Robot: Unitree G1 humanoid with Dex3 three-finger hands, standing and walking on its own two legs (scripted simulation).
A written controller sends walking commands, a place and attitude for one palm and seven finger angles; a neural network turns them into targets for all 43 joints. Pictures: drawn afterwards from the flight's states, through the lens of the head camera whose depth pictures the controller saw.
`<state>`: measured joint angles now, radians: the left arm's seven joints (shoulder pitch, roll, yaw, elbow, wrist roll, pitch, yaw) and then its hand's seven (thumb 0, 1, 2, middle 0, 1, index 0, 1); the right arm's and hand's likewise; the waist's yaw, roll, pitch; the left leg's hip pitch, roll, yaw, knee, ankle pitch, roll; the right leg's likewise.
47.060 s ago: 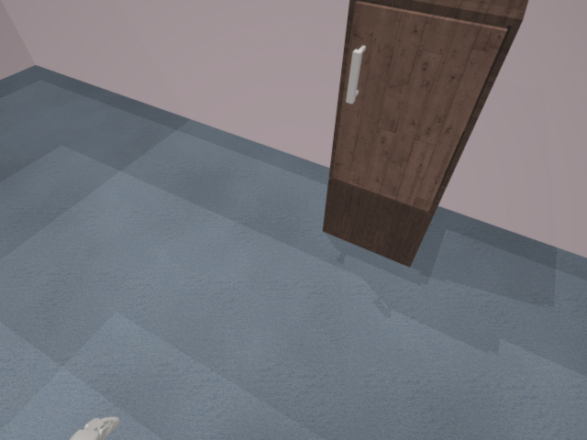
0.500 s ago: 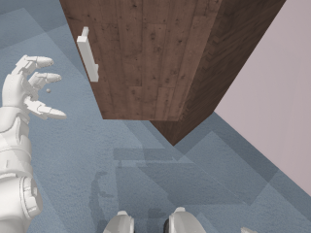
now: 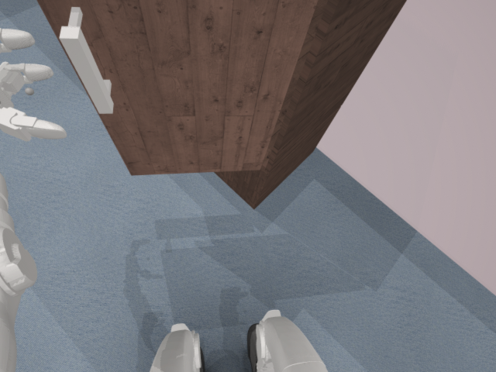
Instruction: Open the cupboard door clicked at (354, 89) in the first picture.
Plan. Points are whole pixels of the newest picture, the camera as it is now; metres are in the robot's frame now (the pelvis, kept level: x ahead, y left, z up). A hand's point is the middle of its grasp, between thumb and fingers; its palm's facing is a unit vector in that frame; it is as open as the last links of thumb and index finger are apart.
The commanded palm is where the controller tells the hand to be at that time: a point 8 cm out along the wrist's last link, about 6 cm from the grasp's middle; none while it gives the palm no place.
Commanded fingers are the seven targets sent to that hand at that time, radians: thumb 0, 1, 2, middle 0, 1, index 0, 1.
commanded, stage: move the hooked fingers beside the handle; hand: left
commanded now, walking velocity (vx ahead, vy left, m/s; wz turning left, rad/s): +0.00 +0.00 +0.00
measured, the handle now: (92, 65) +0.56 +0.19 +0.08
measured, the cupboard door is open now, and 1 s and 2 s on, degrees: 50 50 50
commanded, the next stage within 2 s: slide the fingers in behind the handle in 0.78 s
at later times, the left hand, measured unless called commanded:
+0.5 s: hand (19, 97) +0.50 +0.28 +0.08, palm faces +0.01 -1.00 -0.01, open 13.9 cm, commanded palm +0.49 +0.31 +0.07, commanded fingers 0.00 -0.50 0.30 -0.30 -1.20 -0.30 -1.20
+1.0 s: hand (31, 96) +0.51 +0.26 +0.08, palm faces +0.02 -1.00 -0.01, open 13.9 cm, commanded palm +0.49 +0.30 +0.07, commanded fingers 0.00 -0.50 0.30 -0.30 -1.20 -0.30 -1.20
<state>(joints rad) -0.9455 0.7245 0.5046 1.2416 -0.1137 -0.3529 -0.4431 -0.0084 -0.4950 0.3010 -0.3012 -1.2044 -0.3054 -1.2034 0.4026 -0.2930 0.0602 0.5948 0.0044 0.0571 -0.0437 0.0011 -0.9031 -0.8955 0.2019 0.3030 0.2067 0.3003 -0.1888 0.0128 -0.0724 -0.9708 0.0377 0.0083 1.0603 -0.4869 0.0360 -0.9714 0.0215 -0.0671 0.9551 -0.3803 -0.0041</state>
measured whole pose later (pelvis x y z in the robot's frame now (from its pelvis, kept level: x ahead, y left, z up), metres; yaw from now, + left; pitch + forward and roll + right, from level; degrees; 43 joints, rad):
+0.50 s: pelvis +0.01 +0.01 +0.00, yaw +0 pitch +23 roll -5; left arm -0.88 0.68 0.47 1.17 -0.14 -0.36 -0.45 -0.01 -0.50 0.30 -0.30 -1.20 -0.30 -1.20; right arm 0.40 -0.28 0.05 0.58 0.00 0.09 -0.02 0.00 -0.90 -0.90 0.20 0.30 0.21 0.30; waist -0.16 0.01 -0.09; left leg -0.95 0.03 0.00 1.06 -0.51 0.05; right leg -0.94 0.02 -0.07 0.92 -0.39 0.01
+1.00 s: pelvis +0.00 +0.01 +0.00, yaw +0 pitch +23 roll -4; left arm -0.90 0.67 0.47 1.19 -0.14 -0.38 -0.42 -0.01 -0.50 0.30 -0.30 -1.20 -0.30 -1.20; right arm 0.41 -0.28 0.06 0.59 0.00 0.09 -0.02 0.00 -0.90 -0.90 0.20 0.30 0.21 0.30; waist -0.17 0.02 -0.08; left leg -0.96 0.04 0.00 1.07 -0.50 0.04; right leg -0.96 0.02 -0.07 0.95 -0.38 0.00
